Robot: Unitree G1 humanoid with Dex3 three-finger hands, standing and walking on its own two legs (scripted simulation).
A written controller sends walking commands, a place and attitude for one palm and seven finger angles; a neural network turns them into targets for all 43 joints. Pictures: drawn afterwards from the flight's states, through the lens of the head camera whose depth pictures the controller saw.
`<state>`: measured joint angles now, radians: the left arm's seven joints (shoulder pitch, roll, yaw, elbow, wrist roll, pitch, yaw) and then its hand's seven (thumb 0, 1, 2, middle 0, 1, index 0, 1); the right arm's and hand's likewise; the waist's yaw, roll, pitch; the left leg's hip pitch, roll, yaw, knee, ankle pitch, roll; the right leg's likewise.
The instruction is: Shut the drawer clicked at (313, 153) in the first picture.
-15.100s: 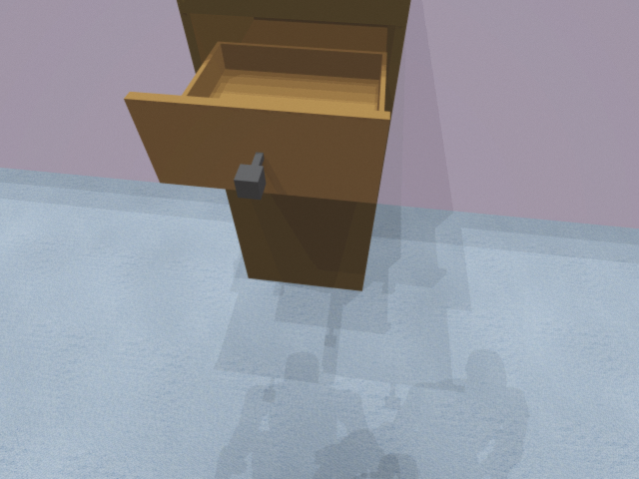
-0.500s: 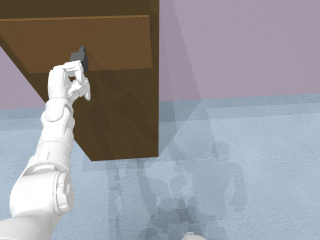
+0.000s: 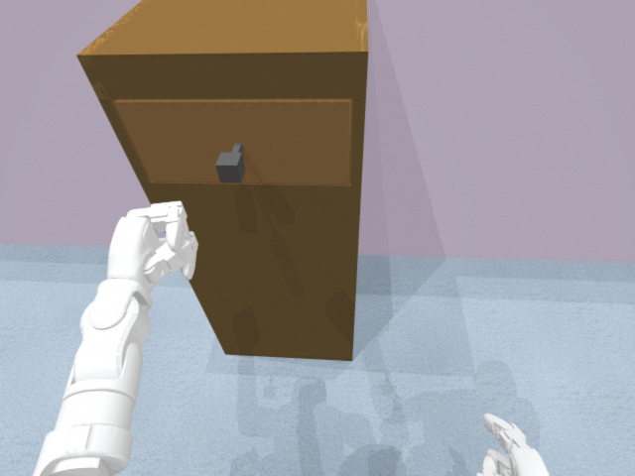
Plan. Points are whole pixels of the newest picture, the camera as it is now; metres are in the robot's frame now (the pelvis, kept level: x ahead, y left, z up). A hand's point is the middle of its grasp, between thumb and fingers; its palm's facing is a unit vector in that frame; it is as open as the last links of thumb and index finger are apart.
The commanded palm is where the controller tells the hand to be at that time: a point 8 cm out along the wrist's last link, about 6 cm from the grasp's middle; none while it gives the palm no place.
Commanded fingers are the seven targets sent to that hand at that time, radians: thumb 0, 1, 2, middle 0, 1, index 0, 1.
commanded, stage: draw the hand back to the body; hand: left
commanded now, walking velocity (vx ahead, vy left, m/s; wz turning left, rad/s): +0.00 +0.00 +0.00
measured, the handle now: (233, 160) +0.58 +0.17 +0.09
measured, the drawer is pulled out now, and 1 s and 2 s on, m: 0.00 0.00 0.00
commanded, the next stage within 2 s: step back with the hand held close in 0.90 s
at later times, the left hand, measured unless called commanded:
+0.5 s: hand (99, 324) +0.23 +0.22 +0.16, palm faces +0.33 -0.88 -0.33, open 3.3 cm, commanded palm +0.18 +0.27 +0.17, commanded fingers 0.00 0.90 0.90 -1.40 -1.60 -1.40 -1.60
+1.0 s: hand (27, 382) +0.17 +0.25 +0.17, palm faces +0.43 -0.81 -0.39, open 3.3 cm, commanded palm +0.12 +0.29 +0.18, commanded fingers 0.00 0.90 0.90 -1.40 -1.60 -1.40 -1.60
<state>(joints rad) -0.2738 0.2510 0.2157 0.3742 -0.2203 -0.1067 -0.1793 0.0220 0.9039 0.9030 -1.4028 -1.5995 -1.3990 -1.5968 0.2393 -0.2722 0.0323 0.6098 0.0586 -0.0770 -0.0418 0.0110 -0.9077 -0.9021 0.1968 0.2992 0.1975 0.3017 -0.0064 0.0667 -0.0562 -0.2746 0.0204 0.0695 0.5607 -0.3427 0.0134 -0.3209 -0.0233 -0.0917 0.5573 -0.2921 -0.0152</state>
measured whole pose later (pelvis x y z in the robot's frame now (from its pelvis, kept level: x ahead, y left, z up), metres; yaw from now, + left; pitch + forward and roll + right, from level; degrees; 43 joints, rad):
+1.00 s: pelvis -0.01 +0.01 +0.01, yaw +0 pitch -5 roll -1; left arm 0.51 0.30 0.27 -0.44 -0.04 -0.10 0.13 0.02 0.90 0.90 -1.41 -1.60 -1.40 -1.60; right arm 0.20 -0.23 0.02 0.64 0.00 -0.13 -0.07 0.01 -0.91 -0.90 0.20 0.30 0.20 0.30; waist 0.07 0.08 0.03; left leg -0.05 0.00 0.07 0.42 -0.28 0.03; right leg -0.09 -0.03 -0.09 0.41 -0.22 0.00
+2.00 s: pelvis -0.11 +0.02 -0.01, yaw +2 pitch +0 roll -1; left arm 0.60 0.39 0.41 -0.62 -0.01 -0.27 0.12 0.02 0.89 0.90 -1.41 -1.60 -1.40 -1.60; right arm 0.17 -0.20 -0.01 0.55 -0.01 -0.10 -0.07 0.01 -0.90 -0.90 0.20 0.30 0.20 0.30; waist 0.02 -0.01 0.07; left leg -0.42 -0.02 0.06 0.61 -0.20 0.06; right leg -0.39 0.02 0.05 0.60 -0.21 0.03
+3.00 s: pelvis -0.26 +0.04 +0.00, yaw -2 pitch +0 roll +0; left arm 0.58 0.36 0.36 -0.53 -0.02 -0.19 0.16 0.02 0.89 0.90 -1.41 -1.60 -1.41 -1.60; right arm 0.25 -0.22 0.00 0.65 0.00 -0.15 -0.10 0.02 -0.91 -0.90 0.20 0.30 0.20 0.30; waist 0.01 -0.06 -0.01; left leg -0.27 -0.03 0.03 0.49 -0.22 0.03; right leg -0.25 -0.03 0.00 0.55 -0.28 0.02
